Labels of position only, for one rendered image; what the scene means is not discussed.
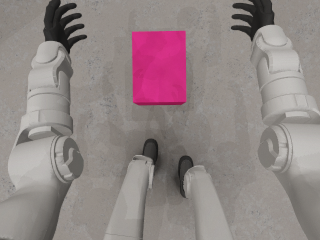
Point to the left robot forearm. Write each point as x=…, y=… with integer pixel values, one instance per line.
x=48, y=95

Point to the carton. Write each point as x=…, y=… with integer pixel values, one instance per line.
x=159, y=67

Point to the robot right foot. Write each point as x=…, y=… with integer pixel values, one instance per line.
x=185, y=163

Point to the robot right upper arm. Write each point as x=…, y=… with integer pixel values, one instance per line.
x=292, y=152

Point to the robot left foot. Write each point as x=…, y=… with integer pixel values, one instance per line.
x=150, y=149

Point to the robot left upper arm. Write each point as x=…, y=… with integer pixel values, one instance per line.
x=42, y=172

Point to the robot left hand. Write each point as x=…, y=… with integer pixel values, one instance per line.
x=54, y=29

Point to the robot right hand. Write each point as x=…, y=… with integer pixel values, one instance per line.
x=262, y=15

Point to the right robot forearm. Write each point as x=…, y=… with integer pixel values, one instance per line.
x=281, y=81

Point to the robot foot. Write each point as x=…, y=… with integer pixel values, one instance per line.
x=150, y=149
x=185, y=163

